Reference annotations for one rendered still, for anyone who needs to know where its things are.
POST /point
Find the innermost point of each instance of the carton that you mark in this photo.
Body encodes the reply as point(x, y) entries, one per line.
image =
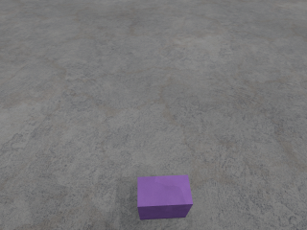
point(163, 197)

